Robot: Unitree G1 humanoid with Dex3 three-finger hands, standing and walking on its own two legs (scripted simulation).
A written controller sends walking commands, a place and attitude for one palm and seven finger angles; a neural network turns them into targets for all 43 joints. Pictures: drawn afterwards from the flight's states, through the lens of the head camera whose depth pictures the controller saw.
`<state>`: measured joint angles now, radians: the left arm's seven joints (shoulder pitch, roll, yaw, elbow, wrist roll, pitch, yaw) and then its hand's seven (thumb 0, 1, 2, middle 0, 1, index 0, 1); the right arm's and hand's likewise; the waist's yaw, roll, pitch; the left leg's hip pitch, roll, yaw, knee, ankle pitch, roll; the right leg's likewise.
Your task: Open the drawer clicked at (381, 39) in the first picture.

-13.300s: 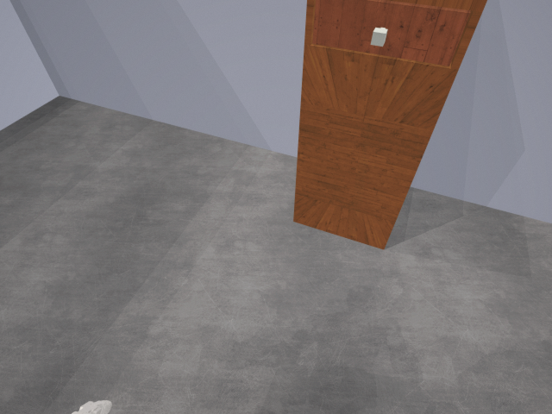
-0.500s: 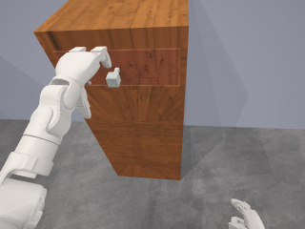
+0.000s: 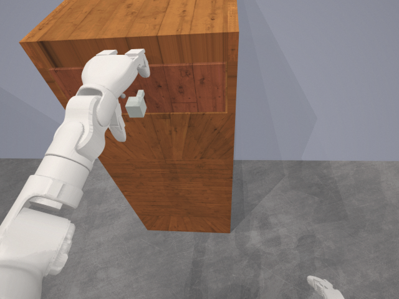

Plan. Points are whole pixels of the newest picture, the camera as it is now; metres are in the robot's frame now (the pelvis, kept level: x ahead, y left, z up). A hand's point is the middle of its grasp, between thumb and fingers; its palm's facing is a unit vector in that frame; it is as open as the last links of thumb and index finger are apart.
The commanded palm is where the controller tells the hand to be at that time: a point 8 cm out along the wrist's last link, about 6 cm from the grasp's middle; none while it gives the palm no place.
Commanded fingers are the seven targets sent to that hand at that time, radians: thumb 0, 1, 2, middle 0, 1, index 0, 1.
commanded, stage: move the hooked fingers above the handle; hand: left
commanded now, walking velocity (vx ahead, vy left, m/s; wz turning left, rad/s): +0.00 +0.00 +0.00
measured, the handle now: (138, 101) +0.49 +0.17 +0.13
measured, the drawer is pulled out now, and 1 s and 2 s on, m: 0.00 0.00 0.00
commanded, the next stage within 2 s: none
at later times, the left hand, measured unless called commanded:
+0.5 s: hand (110, 100) +0.43 +0.19 +0.19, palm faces +0.07 -0.03 -1.00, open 13.8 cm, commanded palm +0.41 +0.19 +0.26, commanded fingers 0.00 -0.50 0.30 -0.30 -1.20 -0.30 -1.20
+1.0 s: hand (117, 97) +0.44 +0.18 +0.19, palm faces +0.05 -0.02 -1.00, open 13.8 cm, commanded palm +0.41 +0.20 +0.26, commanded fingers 0.00 -0.50 0.30 -0.30 -1.20 -0.30 -1.20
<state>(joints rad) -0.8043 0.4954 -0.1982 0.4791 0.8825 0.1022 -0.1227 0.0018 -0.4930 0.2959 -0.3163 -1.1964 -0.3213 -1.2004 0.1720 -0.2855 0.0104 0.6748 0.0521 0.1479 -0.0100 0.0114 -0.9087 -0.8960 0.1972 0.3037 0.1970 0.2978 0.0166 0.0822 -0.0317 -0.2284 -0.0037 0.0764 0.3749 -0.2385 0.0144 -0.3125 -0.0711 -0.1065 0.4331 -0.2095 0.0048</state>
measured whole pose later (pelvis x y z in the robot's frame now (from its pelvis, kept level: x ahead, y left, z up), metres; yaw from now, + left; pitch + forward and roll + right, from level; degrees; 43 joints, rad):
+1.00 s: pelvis +0.00 +0.00 +0.00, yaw +0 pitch +5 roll +1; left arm -0.76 0.54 -0.15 0.43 0.87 0.04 -0.16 0.00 -0.49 0.30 -0.32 -1.20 -0.32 -1.20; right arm 0.23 -0.30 -0.01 0.67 0.05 0.17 -0.01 0.01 -0.91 -0.90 0.20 0.30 0.20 0.30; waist 0.01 0.09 -0.03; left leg -0.22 0.00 0.08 0.38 -0.24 0.02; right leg -0.31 -0.07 -0.10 0.43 -0.21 0.01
